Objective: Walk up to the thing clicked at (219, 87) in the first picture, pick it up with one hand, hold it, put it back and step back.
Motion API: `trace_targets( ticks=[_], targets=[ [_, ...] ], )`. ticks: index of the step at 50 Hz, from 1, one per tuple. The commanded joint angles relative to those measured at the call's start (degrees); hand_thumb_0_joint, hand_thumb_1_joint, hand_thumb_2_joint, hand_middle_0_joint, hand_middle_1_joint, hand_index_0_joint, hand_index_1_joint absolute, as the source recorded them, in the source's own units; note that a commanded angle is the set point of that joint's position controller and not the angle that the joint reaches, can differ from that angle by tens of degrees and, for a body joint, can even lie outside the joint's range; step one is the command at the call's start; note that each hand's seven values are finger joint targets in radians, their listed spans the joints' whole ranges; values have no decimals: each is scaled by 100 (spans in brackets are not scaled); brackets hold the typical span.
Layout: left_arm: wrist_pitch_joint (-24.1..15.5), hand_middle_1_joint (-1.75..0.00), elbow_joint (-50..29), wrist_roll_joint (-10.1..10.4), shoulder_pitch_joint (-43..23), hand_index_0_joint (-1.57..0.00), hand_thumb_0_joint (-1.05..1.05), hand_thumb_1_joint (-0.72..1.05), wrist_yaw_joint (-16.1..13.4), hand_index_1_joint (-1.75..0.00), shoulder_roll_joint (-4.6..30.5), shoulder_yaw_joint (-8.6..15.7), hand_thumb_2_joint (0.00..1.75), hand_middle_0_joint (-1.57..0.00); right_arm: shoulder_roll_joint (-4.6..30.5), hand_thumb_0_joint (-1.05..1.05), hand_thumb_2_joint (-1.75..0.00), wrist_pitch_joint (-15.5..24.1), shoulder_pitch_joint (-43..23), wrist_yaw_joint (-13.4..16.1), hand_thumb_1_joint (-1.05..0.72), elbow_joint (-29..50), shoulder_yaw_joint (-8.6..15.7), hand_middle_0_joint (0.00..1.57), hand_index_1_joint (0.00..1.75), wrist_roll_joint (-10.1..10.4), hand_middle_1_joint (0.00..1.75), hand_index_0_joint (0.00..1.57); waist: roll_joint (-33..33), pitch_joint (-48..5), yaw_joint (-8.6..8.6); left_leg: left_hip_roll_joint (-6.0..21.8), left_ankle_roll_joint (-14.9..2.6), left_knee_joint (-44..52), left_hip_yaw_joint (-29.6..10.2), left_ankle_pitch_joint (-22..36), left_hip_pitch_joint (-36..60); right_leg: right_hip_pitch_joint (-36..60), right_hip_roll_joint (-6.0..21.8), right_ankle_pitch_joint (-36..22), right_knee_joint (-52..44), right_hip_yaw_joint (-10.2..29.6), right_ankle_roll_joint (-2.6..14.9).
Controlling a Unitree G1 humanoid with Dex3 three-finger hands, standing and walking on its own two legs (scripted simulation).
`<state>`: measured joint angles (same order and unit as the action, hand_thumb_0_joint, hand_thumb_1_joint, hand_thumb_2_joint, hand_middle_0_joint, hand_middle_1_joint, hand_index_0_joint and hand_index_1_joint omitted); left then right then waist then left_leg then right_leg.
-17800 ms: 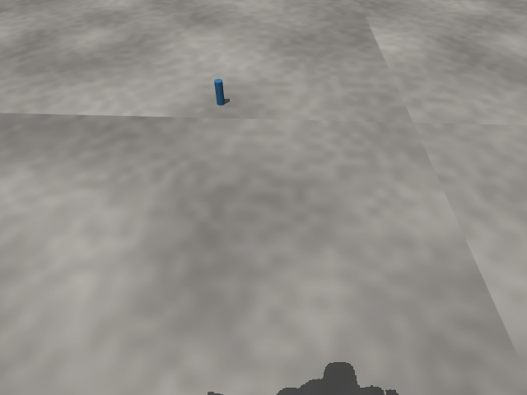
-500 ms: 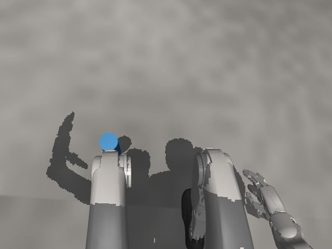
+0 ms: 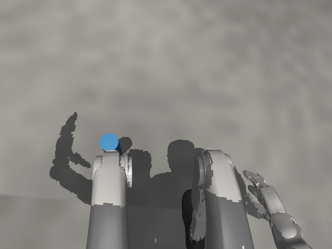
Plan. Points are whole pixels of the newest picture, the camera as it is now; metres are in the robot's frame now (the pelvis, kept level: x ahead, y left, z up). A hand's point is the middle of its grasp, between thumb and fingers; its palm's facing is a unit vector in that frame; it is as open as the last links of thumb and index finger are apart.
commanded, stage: go down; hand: left
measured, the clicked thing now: (112, 147) +0.37 +0.16 -0.27
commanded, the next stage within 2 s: approach in 1.14 s
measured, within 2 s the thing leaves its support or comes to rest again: neither
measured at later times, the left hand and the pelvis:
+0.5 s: hand out of the picture +0.32 +0.36 +0.01, palm faces -0.05 -1.00 -0.08, open 17.0 cm; pelvis +0.00 +0.00 +0.00, yaw +0 degrees
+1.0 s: hand out of the picture +0.32 +0.36 +0.01, palm faces -0.07 -0.99 -0.10, open 16.9 cm; pelvis +0.00 +0.00 +0.00, yaw +0 degrees
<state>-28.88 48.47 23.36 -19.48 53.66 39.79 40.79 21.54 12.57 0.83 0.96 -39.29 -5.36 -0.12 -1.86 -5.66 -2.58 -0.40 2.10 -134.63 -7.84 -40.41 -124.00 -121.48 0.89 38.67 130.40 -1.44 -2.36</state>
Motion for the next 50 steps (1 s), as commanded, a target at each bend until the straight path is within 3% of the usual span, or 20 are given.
trace_targets(
  ticks=[1,5,8,11,16,22,23,29,30,31,34,37,39,43,47,48,50],
  targets=[
    [-291,-15,-1024,160,-466,-7,0,-48,-1,-13,1908,454,12,-6,1288,0,-88,177,306,117,-84,468,533,20,30,2,30,20,1173,-3293,213,-51,-358,1879,480,654,2414,1668,-179,-527,-1266,-398,473],
    [-324,-16,-1151,242,-659,-7,0,-48,41,-13,1818,437,12,-6,1318,0,-88,198,345,109,-84,442,561,20,30,27,30,20,1217,-3414,155,-41,-344,1858,451,737,2555,1595,-174,-603,-1222,-392,482],
    [-366,-16,-1249,256,-933,-8,0,-51,17,-13,2110,586,11,-6,1324,0,-88,206,360,123,-84,424,549,20,30,26,30,20,1164,-3396,133,-35,-364,1826,455,587,2441,1604,-180,-471,-1243,-373,466],
    [-352,-16,-979,176,-770,-7,0,-47,8,-13,1880,413,13,-5,1331,0,-88,193,352,136,-84,357,532,20,30,-1,30,20,1268,-3222,92,-43,-349,1866,434,593,2534,1462,-174,-496,-1205,-396,486],
    [-309,-15,-954,101,-463,-8,0,-51,-35,-13,2109,567,11,-6,1329,0,-88,157,288,116,-84,449,532,20,30,11,30,20,1273,-3227,310,-54,-348,1950,472,497,2423,1491,-178,-389,-1200,-407,492],
    [-347,-17,-741,261,-654,-7,0,-48,33,-14,2001,583,13,-5,1309,0,-88,190,295,103,-83,422,493,20,30,21,30,20,867,-3019,92,-54,-417,1728,504,499,2008,1702,-195,-431,-1289,-374,433],
    [-351,-17,-762,234,-744,-7,0,-48,49,-14,1915,476,13,-5,1282,0,-88,194,254,105,-83,429,505,20,30,13,30,20,835,-2999,84,-53,-430,1720,512,348,1969,1665,-197,-319,-1329,-358,427],
    [-381,-18,-1154,114,-797,-7,0,-47,4,-15,2006,403,14,-5,1330,0,-88,197,277,109,-83,436,563,20,30,4,30,20,1250,-3248,190,-35,-375,1919,498,262,2327,1568,-196,-237,-1269,-395,474],
    [-378,-17,-1182,114,-665,-7,0,-46,-28,-14,2059,474,14,-5,1320,0,-88,193,308,107,-83,423,555,20,30,-9,30,20,1227,-3412,252,-41,-360,1866,514,474,2428,1707,-192,-403,-1268,-375,468],
    [-393,-18,-1391,129,-851,-7,0,-45,-34,-15,2066,457,14,-5,1329,0,-88,195,314,109,-83,440,560,20,30,0,30,20,1281,-3479,188,-38,-354,1875,502,482,2492,1642,-189,-411,-1256,-374,472],
    [-378,-18,-1356,165,-749,-7,0,-46,-89,-15,2119,583,14,-5,1335,0,-88,187,392,123,-83,378,567,20,30,1,30,20,1300,-3555,206,-49,-343,1804,491,776,2578,1687,-175,-654,-1194,-355,475],
    [-343,-20,-1177,127,-736,-8,0,-46,-144,-17,2083,579,15,-5,1308,0,-88,158,411,123,-83,350,537,20,30,-4,30,20,1231,-3340,165,-45,-345,1804,459,859,2476,1600,-174,-702,-1165,-375,481],
    [-306,-20,-1035,78,-654,-8,0,-47,-137,-17,1928,430,15,-5,1285,0,-88,137,348,121,-83,363,533,20,30,-9,30,20,1211,-3198,152,-42,-357,1828,463,721,2389,1576,-170,-607,-1200,-385,478],
    [-260,-20,-1073,-12,-407,-8,0,-50,-152,-17,1925,409,14,-6,1269,0,-88,128,321,95,-83,428,581,20,30,-1,30,20,1238,-3287,280,-44,-348,1936,484,621,2453,1530,-172,-495,-1240,-387,490],
    [-284,-20,-1325,129,-617,-8,0,-46,-142,-16,1800,392,14,-5,1325,0,-87,124,373,77,-83,429,607,20,30,44,30,20,1331,-3369,172,-40,-329,2011,390,606,2662,1419,-172,-505,-1192,-447,506],
    [-301,-20,-1412,124,-733,-8,0,-45,-159,-16,2011,512,14,-5,1335,0,-87,118,402,84,-82,423,600,20,30,49,30,20,1324,-3375,179,-43,-331,1979,399,679,2639,1465,-168,-543,-1210,-431,499],
    [-327,-22,-1252,96,-802,-9,0,-45,-152,-18,1827,363,15,-5,1307,0,-87,124,372,90,-82,387,587,20,30,37,30,20,1228,-3274,83,-35,-338,1893,396,784,2607,1403,-164,-625,-1180,-404,495]
  ],
)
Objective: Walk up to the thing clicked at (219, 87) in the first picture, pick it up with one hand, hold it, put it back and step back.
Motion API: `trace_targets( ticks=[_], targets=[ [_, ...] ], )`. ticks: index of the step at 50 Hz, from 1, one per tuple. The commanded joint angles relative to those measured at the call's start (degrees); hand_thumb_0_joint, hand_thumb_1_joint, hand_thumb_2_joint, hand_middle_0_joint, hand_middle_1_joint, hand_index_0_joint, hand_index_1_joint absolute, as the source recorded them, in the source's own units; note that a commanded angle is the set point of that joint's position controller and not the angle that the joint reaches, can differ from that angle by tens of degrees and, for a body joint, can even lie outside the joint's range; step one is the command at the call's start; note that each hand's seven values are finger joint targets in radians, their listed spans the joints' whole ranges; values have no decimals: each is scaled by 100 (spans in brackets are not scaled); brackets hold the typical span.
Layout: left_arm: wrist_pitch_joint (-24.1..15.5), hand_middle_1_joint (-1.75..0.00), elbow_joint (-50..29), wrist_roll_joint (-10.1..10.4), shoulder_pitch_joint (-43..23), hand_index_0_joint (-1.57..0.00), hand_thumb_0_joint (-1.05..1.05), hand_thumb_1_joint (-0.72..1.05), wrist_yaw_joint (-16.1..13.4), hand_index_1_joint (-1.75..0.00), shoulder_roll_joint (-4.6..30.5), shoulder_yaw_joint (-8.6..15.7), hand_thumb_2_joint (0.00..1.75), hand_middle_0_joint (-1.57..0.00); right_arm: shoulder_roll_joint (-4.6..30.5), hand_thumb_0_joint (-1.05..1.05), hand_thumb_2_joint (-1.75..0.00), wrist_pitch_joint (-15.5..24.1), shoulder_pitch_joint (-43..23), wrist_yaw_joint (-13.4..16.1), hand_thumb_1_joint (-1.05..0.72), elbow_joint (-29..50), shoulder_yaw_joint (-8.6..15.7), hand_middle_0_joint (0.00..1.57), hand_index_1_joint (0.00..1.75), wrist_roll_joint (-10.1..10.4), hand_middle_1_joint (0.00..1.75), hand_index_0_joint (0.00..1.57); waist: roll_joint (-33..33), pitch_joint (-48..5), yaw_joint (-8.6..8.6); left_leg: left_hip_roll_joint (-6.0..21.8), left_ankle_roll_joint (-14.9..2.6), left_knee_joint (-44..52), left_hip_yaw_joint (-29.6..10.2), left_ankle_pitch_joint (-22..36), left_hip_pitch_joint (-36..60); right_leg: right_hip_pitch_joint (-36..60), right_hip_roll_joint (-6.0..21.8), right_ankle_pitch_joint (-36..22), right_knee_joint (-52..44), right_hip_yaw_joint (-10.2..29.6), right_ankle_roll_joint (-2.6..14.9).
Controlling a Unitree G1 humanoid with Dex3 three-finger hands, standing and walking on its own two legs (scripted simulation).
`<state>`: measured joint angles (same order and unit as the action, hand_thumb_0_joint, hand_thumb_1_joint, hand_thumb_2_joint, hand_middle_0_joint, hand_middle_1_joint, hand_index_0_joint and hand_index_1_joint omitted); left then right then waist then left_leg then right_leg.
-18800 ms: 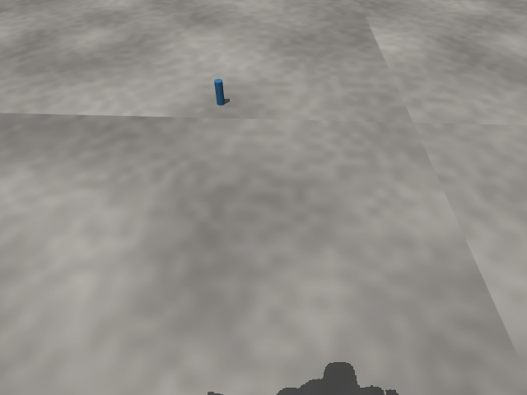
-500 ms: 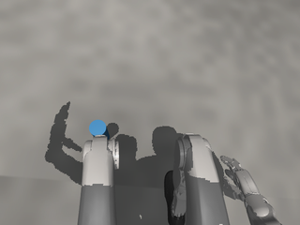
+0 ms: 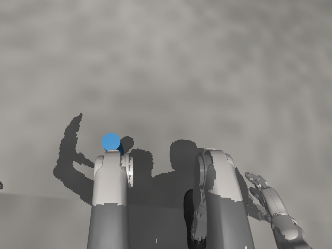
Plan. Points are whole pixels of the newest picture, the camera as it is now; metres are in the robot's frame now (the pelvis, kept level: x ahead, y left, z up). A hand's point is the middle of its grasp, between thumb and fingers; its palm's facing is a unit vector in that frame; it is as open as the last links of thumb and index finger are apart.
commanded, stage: go down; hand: left
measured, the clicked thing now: (114, 147) +0.38 +0.16 -0.27
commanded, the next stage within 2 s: approach in 0.14 s
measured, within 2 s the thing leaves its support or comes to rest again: neither
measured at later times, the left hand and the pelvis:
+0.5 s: hand (11, 139) +0.34 +0.34 -0.04, palm faces -0.02 -1.00 -0.01, open 17.4 cm; pelvis +0.00 +0.00 -0.01, yaw +0 degrees
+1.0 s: hand (85, 151) +0.35 +0.24 -0.23, palm faces -0.14 -0.99 +0.09, open 17.5 cm; pelvis +0.00 +0.01 -0.07, yaw -7 degrees
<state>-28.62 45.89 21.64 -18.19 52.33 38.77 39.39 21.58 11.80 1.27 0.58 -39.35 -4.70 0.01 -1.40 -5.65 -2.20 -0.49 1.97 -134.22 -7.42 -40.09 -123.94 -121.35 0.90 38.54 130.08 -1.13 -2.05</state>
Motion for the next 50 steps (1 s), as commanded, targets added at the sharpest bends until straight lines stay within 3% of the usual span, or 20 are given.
trace_targets(
  ticks=[1,6,7,8,9,12,15,20,22,25,31,33,36,37,39,40,42,43,46,50],
  targets=[
    [-376,-22,-918,248,-942,-8,0,-45,-27,-18,1909,489,16,-5,1287,0,-87,205,305,129,-82,388,508,20,30,1,30,20,1078,-3174,0,-30,-345,1809,362,685,2483,1418,-165,-581,-1191,-427,444],
    [-435,-24,-869,108,-1046,-9,0,-50,-75,-20,2110,486,16,-5,1235,0,-87,207,254,118,-82,422,501,20,30,-49,30,20,984,-3134,107,-38,-400,1826,508,207,2162,1686,-187,-195,-1380,-362,412],
    [-414,-23,-771,99,-943,-8,0,-48,-69,-19,1944,400,16,-5,1259,0,-87,202,257,112,-82,437,499,20,30,-47,30,20,1036,-3151,91,-34,-380,1889,464,215,2319,1561,-187,-204,-1333,-402,429],
    [-410,-22,-882,84,-866,-9,0,-48,-80,-18,2134,530,15,-5,1274,0,-87,207,243,117,-82,463,518,20,30,-44,30,20,1110,-3260,204,-34,-369,1911,478,218,2363,1591,-190,-197,-1318,-404,435],
    [-382,-22,-790,102,-675,-9,0,-47,-62,-18,1952,432,15,-5,1275,0,-87,200,268,108,-82,440,518,20,30,-37,30,20,1191,-3338,193,-48,-347,1921,478,375,2489,1582,-182,-331,-1286,-403,447],
    [-377,-24,-977,192,-856,-9,0,-48,-67,-19,2119,578,16,-5,1291,0,-87,208,289,119,-82,442,545,20,30,1,30,20,1117,-3340,190,-54,-369,1892,499,248,2353,1577,-187,-234,-1333,-386,440],
    [-403,-16,-610,190,-941,-7,0,-61,-93,-13,2024,529,8,-4,1251,0,-88,204,298,114,-83,374,477,20,30,-2,30,20,933,-3043,53,-44,-384,1782,462,358,2123,1527,-188,-334,-1268,-403,430],
    [-549,-16,280,258,-1029,-7,0,-61,-111,-13,1336,229,8,-5,1244,0,-88,236,330,55,-83,347,396,20,30,-92,30,20,439,-2554,-229,-29,-414,1401,430,488,1654,1516,-207,-492,-1172,-464,393],
    [-660,-16,514,286,-1057,-7,0,-61,-103,-14,1027,26,8,-5,1286,0,-88,238,328,2,-83,366,346,20,30,-151,30,20,537,-2666,-301,-9,-362,1300,373,655,1847,1444,-214,-632,-1033,-534,408],
    [-933,-17,755,217,-1327,-8,0,-61,-198,-14,970,-113,8,-5,1371,0,-88,235,318,-56,-83,377,275,20,30,-271,30,20,646,-2836,-376,18,-291,1058,322,919,2013,1369,-215,-835,-810,-596,420],
    [-1816,-18,621,-159,-1717,-9,0,-61,-703,-15,1464,-30,7,-6,1401,0,-88,169,0,-190,-84,448,37,20,30,-613,30,20,945,-2928,-301,53,-250,712,357,659,1903,1536,-280,-646,-588,-681,381],
    [-2091,-19,617,-260,-1525,-8,0,-61,-888,-15,1849,224,8,-6,1483,0,-88,105,-134,-214,-84,419,-37,20,30,-723,30,20,1149,-2970,-205,71,-229,638,361,722,1944,1616,-305,-696,-450,-701,385],
    [-2378,-18,1170,-263,-1386,-8,0,-61,-990,-15,1305,-159,9,-6,1526,0,-88,2,-404,-280,-84,477,-262,20,30,-835,30,20,1137,-2628,-438,87,-198,584,254,573,1829,1524,-343,-604,-349,-854,379],
    [-2486,-18,1054,-287,-1313,-8,0,-60,-1053,-15,1884,259,8,-5,1611,0,-88,-22,-437,-272,-84,481,-282,20,30,-891,30,20,1308,-2721,-309,104,-186,530,239,641,1860,1628,-366,-693,-292,-885,389],
    [-2592,-18,1547,-246,-1075,-8,0,-58,-1032,-14,1297,-171,8,-5,1632,0,-88,-88,-555,-296,-84,477,-406,20,30,-950,30,20,1296,-2537,-535,109,-180,457,170,671,1821,1595,-379,-780,-248,-964,396],
    [-2648,-16,1723,-235,-953,-8,0,-57,-1044,-13,1275,-149,7,-5,1671,0,-88,-117,-570,-309,-84,460,-452,20,30,-1002,30,20,1227,-2513,-560,110,-166,405,117,694,1806,1611,-388,-830,-218,-1016,393],
    [-2778,-16,1966,-227,-980,-8,0,-56,-1038,-12,901,-525,6,-5,1720,0,-88,-149,-713,-327,-84,478,-555,20,30,-1073,30,20,1378,-2282,-747,108,-126,371,18,765,1912,1445,-390,-938,-147,-1112,407],
    [-2848,-16,2044,-226,-1087,-9,0,-56,-1075,-12,920,-546,4,-6,1723,0,-88,-164,-730,-341,-85,480,-608,20,30,-1109,30,20,1273,-2239,-790,121,-131,284,-34,764,1834,1448,-406,-966,-113,-1164,396],
    [-3167,-13,2189,-245,-1607,-9,0,-60,-1246,-8,652,-1046,0,-5,1764,0,-88,-161,-836,-385,-86,461,-767,20,30,-1236,30,20,1096,-2114,-1161,120,-141,16,-149,716,1770,1522,-454,-1088,-143,-1251,349],
    [-3649,-13,2368,-365,-2027,-10,0,-61,-1778,-8,783,-1100,0,-6,1846,0,-88,-185,-1003,-459,-87,485,-1031,20,30,-1437,30,20,1236,-1966,-1213,119,-51,-22,-318,760,1952,1521,-500,-1125,-12,-1445,331]
  ],
)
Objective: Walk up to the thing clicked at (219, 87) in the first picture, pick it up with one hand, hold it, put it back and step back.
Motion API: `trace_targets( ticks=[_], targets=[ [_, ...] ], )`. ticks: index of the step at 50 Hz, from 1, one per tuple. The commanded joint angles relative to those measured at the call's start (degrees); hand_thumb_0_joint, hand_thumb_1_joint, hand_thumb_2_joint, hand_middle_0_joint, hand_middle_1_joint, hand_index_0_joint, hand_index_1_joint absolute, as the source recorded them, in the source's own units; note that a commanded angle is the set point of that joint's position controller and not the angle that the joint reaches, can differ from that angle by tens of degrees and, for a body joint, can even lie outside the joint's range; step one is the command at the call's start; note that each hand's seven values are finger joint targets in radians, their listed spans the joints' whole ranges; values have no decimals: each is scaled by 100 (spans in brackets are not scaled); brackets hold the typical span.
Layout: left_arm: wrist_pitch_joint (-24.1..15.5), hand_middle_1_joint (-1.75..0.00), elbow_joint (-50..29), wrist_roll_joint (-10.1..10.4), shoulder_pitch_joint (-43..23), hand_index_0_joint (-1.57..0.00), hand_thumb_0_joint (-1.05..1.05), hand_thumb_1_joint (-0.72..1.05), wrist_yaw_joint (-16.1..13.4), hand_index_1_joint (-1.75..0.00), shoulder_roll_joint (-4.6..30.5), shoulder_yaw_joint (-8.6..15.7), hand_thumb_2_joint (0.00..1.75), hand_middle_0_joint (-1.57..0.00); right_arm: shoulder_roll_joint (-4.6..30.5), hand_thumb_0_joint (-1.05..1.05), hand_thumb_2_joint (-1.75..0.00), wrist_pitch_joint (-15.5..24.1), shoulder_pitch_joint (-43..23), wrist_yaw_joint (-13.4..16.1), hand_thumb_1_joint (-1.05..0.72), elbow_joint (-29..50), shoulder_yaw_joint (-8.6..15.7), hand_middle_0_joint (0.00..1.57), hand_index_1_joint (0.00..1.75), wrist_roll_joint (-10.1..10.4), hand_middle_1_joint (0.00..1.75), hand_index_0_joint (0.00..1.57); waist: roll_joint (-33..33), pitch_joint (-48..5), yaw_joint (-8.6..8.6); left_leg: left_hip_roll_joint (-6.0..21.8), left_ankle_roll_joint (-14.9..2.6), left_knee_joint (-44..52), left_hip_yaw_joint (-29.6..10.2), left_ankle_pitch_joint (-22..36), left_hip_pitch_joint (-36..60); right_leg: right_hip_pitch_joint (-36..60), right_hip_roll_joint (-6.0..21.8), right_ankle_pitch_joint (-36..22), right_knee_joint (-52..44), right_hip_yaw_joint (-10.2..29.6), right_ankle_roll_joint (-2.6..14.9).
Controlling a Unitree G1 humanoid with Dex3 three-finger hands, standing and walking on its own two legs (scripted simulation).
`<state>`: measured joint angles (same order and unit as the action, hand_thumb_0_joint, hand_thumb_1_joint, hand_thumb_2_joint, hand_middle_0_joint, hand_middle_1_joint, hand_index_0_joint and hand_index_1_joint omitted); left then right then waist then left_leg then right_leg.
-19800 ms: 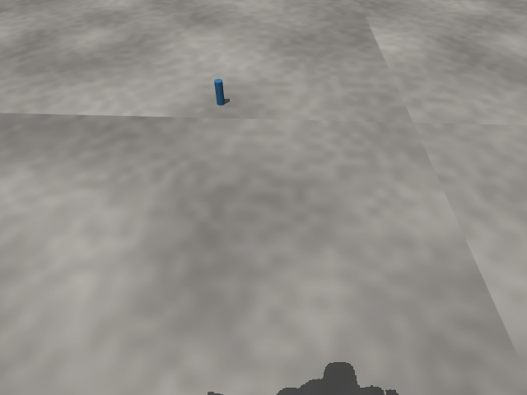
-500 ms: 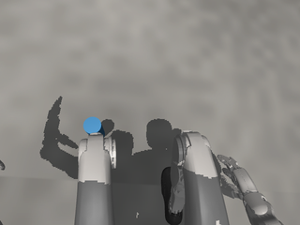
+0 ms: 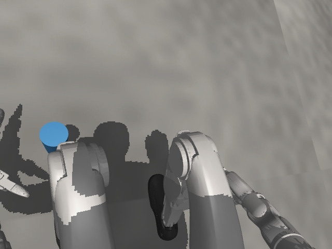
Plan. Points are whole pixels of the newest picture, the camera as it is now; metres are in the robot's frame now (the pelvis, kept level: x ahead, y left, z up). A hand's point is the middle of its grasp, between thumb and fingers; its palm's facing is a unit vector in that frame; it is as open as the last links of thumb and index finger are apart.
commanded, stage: close in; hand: left
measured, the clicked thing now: (55, 141) +0.36 +0.19 -0.20
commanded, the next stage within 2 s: rest palm in 0.46 s
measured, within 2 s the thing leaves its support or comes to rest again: leaves its support in 1.84 s
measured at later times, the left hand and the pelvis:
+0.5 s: hand (34, 145) +0.34 +0.23 -0.16, palm faces -0.04 -1.00 +0.03, open 17.6 cm; pelvis -0.02 +0.02 +0.00, yaw -2 degrees
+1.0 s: hand (40, 137) +0.36 +0.22 -0.18, palm faces +0.05 -1.00 -0.02, open 15.6 cm; pelvis -0.01 +0.02 +0.00, yaw -4 degrees
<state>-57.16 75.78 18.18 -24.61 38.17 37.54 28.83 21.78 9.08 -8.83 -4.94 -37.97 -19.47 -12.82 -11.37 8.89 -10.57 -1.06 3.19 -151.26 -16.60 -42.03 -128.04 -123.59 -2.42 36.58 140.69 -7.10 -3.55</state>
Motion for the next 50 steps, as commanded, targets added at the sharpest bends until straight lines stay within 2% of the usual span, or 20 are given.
trace_targets(
  ticks=[1,4,6,7,9,12,15,16,18,22,23,26,29,31,33,36,39,43,46,50],
  targets=[
    [-921,-13,-545,-84,-1370,-11,0,-61,-515,-8,997,-1,0,-7,1863,0,-88,36,-22,73,-88,334,382,20,30,-219,30,20,2379,-3374,-387,171,-136,1708,559,983,2444,1753,-172,-937,-1040,-908,484],
    [-1207,-12,-335,-283,-1257,-10,0,-61,-958,-8,981,-27,0,-7,1894,0,-88,-76,-160,13,-87,348,231,20,30,-361,30,20,2546,-2977,-334,169,-81,1812,523,825,2433,1717,-173,-784,-1033,-1010,490],
    [-1319,-11,-200,-490,-936,-10,0,-61,-1211,-7,1112,20,0,-7,1924,0,-88,-159,-236,-21,-88,370,179,20,30,-443,30,20,2797,-2773,-176,175,-43,1896,527,860,2478,1727,-172,-818,-995,-1057,511],
    [-1366,-10,-204,-608,-917,-10,0,-61,-1311,-6,1092,-30,0,-7,1950,0,-88,-228,-265,-36,-88,375,168,20,30,-469,30,20,2951,-2655,-193,181,7,2017,492,884,2571,1685,-151,-803,-964,-1106,515],
    [-1428,-9,-298,-739,-625,-9,0,-57,-1437,-5,1107,-53,0,-6,2010,0,-88,-311,-309,-69,-87,452,170,20,30,-552,30,20,3182,-2710,-128,196,37,2064,458,1008,2743,1687,-166,-938,-923,-1154,531],
    [-1414,-7,-618,-877,-652,-8,0,-51,-1578,-3,999,-329,0,-6,2066,0,-88,-401,-243,-111,-87,432,213,20,30,-611,30,20,3266,-2766,-277,193,47,2089,382,1022,2860,1692,-153,-1036,-941,-1166,510],
    [-1380,-7,-812,-852,-1088,-8,0,-56,-1732,-3,662,-833,0,-5,2110,0,-89,-437,-285,-174,-88,465,244,20,30,-610,30,20,3175,-2535,-594,190,50,2168,221,647,2821,1416,-143,-859,-960,-1244,492],
    [-1367,-6,-822,-836,-1287,-8,0,-58,-1780,-3,468,-1069,0,-6,2124,0,-89,-437,-271,-200,-89,454,250,20,30,-607,30,20,3108,-2477,-782,176,50,2186,149,527,2823,1383,-129,-845,-995,-1265,470],
    [-1350,-5,-756,-848,-1540,-9,0,-58,-1944,-2,357,-1270,0,-6,2138,0,-89,-404,-258,-249,-89,419,265,20,30,-620,30,20,2774,-2309,-910,152,1,2091,79,256,2627,1319,-138,-734,-1075,-1226,419],
    [-1402,-4,-469,-867,-1655,-8,0,-61,-2268,-1,244,-1472,0,-6,2115,0,-89,-337,-225,-355,-90,394,233,20,30,-655,30,20,2143,-2093,-946,69,-118,1954,53,-225,2192,1343,-198,-422,-1315,-1189,363],
    [-1435,-4,-400,-895,-1665,-8,0,-61,-2336,-1,231,-1462,0,-6,2111,0,-89,-332,-233,-380,-90,400,209,20,30,-672,30,20,2115,-2068,-943,68,-115,1986,9,-243,2213,1367,-195,-412,-1310,-1206,350],
    [-1493,-4,-125,-1025,-1272,-7,0,-61,-2575,-2,271,-1351,1,-5,2007,0,-89,-338,-257,-426,-89,468,133,20,30,-713,30,20,2065,-2075,-724,73,-119,2008,16,-153,2171,1503,-230,-426,-1291,-1192,369],
    [-1553,-2,47,-1117,-799,-7,0,-60,-2771,-2,433,-1077,5,-7,1980,0,-90,-395,-337,-439,-88,550,80,20,30,-756,30,20,2262,-2091,-479,90,-86,2070,76,48,2213,1592,-252,-505,-1227,-1197,413],
    [-1607,-4,102,-1229,-656,-5,0,-56,-2918,-4,604,-907,9,-6,1975,0,-90,-460,-337,-441,-88,573,33,20,30,-806,30,20,2520,-2108,-411,111,-44,2116,90,280,2306,1689,-267,-645,-1162,-1212,438],
    [-1690,-3,-6,-1308,-640,-5,0,-53,-3087,-4,733,-788,11,-6,1981,0,-90,-488,-380,-439,-88,611,-1,20,30,-834,30,20,2604,-2075,-410,151,-38,2103,110,372,2305,1733,-272,-720,-1137,-1225,452],
    [-1880,-1,-359,-1369,-808,-3,0,-43,-3289,-2,813,-696,12,-4,1979,0,-90,-535,-345,-450,-89,582,-49,20,30,-924,30,20,2780,-2327,-541,182,-33,1946,130,709,2498,1992,-297,-1020,-1116,-1226,432],
    [-2003,-1,-837,-1398,-1052,-2,0,-37,-3444,-1,854,-827,13,-4,1981,0,-90,-532,-261,-467,-89,522,-61,20,30,-970,30,20,2836,-2697,-737,200,-59,1793,151,867,2675,2185,-307,-1230,-1149,-1203,408],
    [-2004,-22,-834,-1393,-1414,-23,0,-25,-3542,-23,624,-1198,28,-24,2042,0,-90,-508,-260,-494,-89,417,-23,20,30,-955,30,20,2731,-2487,-1004,212,-77,1775,66,551,2558,1928,-304,-1077,-1157,-1290,379],
    [-1868,-26,-478,-1406,-1266,-27,0,-22,-3579,-27,451,-1380,32,-28,2016,0,-90,-514,-220,-512,-89,380,-20,20,30,-938,30,20,2393,-2399,-985,184,-128,1688,112,390,2316,1981,-328,-986,-1257,-1304,341],
    [-1715,-27,-57,-1553,-858,-26,0,-17,-3622,-27,544,-1404,35,-27,2039,0,-90,-566,-269,-537,-88,427,-27,20,30,-892,30,20,2306,-2127,-753,181,-78,1851,24,436,2250,1820,-324,-930,-1181,-1385,369]
  ],
)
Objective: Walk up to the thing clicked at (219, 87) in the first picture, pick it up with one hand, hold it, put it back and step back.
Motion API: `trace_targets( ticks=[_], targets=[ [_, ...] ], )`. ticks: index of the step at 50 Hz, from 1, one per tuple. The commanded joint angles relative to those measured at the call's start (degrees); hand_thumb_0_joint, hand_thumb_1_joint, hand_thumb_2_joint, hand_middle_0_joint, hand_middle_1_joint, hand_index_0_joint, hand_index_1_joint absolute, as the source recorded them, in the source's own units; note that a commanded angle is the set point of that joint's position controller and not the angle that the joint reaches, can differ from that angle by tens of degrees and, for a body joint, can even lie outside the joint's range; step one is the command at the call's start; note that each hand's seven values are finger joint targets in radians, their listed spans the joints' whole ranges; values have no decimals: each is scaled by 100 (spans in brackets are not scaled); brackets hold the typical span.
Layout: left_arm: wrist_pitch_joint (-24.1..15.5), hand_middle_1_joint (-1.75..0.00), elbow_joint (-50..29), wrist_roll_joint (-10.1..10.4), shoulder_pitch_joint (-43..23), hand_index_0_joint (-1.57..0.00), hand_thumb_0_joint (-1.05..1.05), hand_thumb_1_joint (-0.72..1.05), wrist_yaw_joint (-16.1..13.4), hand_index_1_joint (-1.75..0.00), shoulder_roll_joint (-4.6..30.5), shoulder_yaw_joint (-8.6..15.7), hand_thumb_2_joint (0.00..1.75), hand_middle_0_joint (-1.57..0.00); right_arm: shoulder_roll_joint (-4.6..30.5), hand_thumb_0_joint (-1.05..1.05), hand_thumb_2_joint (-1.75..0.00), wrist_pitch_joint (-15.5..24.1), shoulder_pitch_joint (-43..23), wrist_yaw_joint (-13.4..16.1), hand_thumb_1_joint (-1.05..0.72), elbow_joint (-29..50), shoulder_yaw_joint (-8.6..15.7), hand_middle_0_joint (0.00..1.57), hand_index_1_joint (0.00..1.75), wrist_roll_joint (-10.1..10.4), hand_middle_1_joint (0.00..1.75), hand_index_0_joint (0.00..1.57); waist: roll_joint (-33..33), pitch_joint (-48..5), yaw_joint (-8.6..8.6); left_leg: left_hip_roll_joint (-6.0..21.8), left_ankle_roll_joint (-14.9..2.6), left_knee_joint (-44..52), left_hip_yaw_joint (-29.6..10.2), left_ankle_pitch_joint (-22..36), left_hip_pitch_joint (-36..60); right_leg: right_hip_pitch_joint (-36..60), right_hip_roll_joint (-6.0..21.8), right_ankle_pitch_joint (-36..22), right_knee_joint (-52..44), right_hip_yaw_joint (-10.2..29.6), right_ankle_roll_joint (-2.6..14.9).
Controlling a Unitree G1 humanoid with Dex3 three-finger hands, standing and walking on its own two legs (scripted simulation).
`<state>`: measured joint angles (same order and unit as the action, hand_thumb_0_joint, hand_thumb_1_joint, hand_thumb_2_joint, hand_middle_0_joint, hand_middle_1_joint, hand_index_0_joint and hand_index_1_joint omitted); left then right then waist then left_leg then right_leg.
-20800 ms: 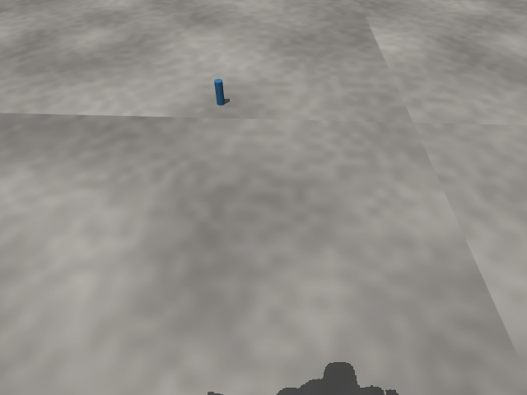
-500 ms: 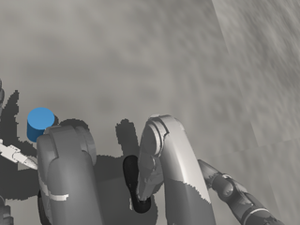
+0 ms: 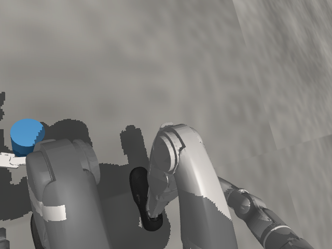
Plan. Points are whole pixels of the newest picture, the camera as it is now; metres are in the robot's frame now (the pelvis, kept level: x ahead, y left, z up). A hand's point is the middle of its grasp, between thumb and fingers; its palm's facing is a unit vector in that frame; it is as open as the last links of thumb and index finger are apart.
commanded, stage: close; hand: left
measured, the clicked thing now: (26, 141) +0.36 +0.20 -0.19
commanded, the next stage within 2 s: settle in 0.48 s
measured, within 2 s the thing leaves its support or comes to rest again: leaves its support in 0.84 s
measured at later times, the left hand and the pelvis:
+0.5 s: hand (10, 132) +0.37 +0.23 -0.18, palm faces +0.11 -0.99 -0.03, open 11.9 cm; pelvis +0.00 +0.00 +0.00, yaw -1 degrees
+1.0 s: hand (0, 131) +0.37 +0.24 -0.15, palm faces +0.14 -0.99 -0.06, open 9.5 cm; pelvis +0.00 +0.00 +0.01, yaw +0 degrees
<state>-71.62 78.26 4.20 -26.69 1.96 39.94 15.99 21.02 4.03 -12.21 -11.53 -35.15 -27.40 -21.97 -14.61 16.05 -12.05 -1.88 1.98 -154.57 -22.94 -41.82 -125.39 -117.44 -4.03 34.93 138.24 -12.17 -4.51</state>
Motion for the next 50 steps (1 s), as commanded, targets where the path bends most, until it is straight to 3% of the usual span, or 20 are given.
trace_targets(
  ticks=[1,5,8,9,11,13,15,18,24,27,29,31,34,38,40,43,46,49,50],
  targets=[
    [-245,-28,-238,-174,-546,-26,0,-17,-29,-28,310,-51,35,-27,2131,0,-90,-90,84,111,-88,156,772,20,30,16,30,20,2666,-2875,-589,285,82,2241,605,517,2086,1203,-158,-832,-874,-922,470],
    [-217,-28,-291,-150,-547,-25,0,-15,-172,-29,514,203,38,-26,2092,0,-90,-136,-19,91,-87,271,731,20,30,31,30,20,2717,-2804,-451,274,60,2244,654,470,1935,1246,-181,-768,-904,-869,496],
    [-292,-34,-545,-178,-833,-31,0,-8,-288,-34,713,398,43,-33,2084,0,-90,-150,0,95,-88,272,716,20,30,11,30,20,2952,-2890,-537,315,80,2236,636,604,2096,1275,-177,-864,-855,-861,498],
    [-316,-35,-642,-204,-910,-32,0,-9,-307,-35,778,397,44,-34,2063,0,-90,-152,-17,99,-87,282,706,20,30,11,30,20,2949,-2902,-522,330,63,2210,644,556,2078,1265,-185,-834,-863,-843,502],
    [-391,-40,-811,-250,-1109,-38,0,-4,-321,-41,801,409,49,-39,2068,0,-90,-173,14,99,-88,263,714,20,30,-16,30,20,3029,-3030,-669,360,76,2193,608,617,2227,1325,-181,-907,-848,-859,487],
    [-405,-41,-930,-260,-1189,-41,0,-1,-289,-42,779,294,49,-42,2028,0,-90,-168,14,105,-88,233,717,20,30,-19,30,20,3017,-3067,-694,342,24,2079,698,533,2112,1367,-206,-880,-918,-791,486],
    [-380,-44,-824,-248,-1311,-43,0,0,-269,-44,701,194,51,-44,2051,0,-90,-164,70,109,-88,190,709,20,30,-35,30,20,2963,-3061,-834,337,10,2041,690,486,2074,1371,-206,-900,-944,-800,463],
    [-295,-46,-626,-280,-1293,-45,0,0,-267,-46,581,61,52,-47,2099,0,-90,-172,67,103,-87,179,752,20,30,-12,30,20,2886,-2879,-843,340,25,2132,644,342,2045,1179,-187,-771,-941,-850,469],
    [-188,-55,-332,-337,-982,-54,0,-1,-271,-56,612,95,59,-55,2144,0,-90,-235,-20,59,-88,262,754,20,30,32,30,20,2795,-2664,-683,350,70,2291,527,299,2057,1055,-163,-675,-849,-911,472],
    [-188,-59,-310,-304,-827,-59,0,6,-305,-60,711,250,64,-60,2100,0,-90,-234,-20,47,-88,288,712,20,30,23,30,20,2810,-2804,-578,345,57,2217,595,464,2059,1248,-185,-791,-866,-861,475],
    [-193,-61,-397,-254,-932,-62,0,11,-332,-62,727,292,66,-63,2084,0,-90,-228,-36,45,-88,327,697,20,30,29,30,20,2759,-2821,-597,338,28,2169,614,515,1993,1296,-196,-827,-892,-842,474],
    [-231,-77,-442,-202,-971,-76,0,19,-356,-78,736,369,82,-78,2111,0,-90,-235,2,40,-91,345,679,20,30,18,30,20,2857,-2906,-671,347,39,2149,595,579,2101,1395,-193,-903,-885,-860,460],
    [-266,-89,-706,-231,-1159,-84,0,28,-347,-91,621,210,90,-86,2096,0,-90,-266,19,39,-91,339,707,20,30,31,30,20,2892,-2898,-739,346,24,2151,584,554,2130,1353,-178,-877,-872,-860,460],
    [-218,-95,-1091,-157,-1167,-92,0,24,-337,-97,795,424,92,-93,2127,0,-90,-272,51,58,-91,368,796,20,30,62,30,20,3030,-3019,-617,364,21,2191,649,447,2190,1349,-160,-799,-907,-792,469],
    [-179,-97,-1220,-158,-1210,-94,0,25,-373,-99,667,339,94,-96,2105,0,-90,-301,153,35,-91,274,824,20,30,76,30,20,3204,-3011,-628,368,55,2308,607,395,2261,1274,-136,-764,-867,-800,476],
    [-76,-105,-1754,-261,-1121,-99,0,22,-423,-107,865,475,99,-101,2099,0,-90,-335,181,35,-91,376,938,20,30,104,30,20,3384,-3345,-513,362,79,2339,650,679,2460,1323,-112,-949,-822,-751,499],
    [100,-108,-2324,-353,-941,-104,0,20,-334,-109,696,203,99,-105,2010,0,-90,-355,276,15,-91,347,1075,20,30,147,30,20,3617,-3627,-447,359,107,2422,778,842,2563,1308,-99,-1084,-873,-658,532],
    [413,-111,-2484,-185,-707,-108,0,14,-238,-113,132,-117,99,-109,1955,0,-90,-348,412,-14,-91,309,1231,20,30,284,30,20,3534,-3687,-420,316,90,2513,851,697,2422,1207,-85,-1023,-961,-593,537],
    [505,-112,-2639,-135,-846,-108,0,13,-226,-114,128,-109,100,-109,1979,0,-90,-339,439,-6,-91,344,1278,20,30,320,30,20,3532,-3736,-427,320,83,2552,829,669,2426,1150,-79,-1023,-957,-599,542]
  ],
)
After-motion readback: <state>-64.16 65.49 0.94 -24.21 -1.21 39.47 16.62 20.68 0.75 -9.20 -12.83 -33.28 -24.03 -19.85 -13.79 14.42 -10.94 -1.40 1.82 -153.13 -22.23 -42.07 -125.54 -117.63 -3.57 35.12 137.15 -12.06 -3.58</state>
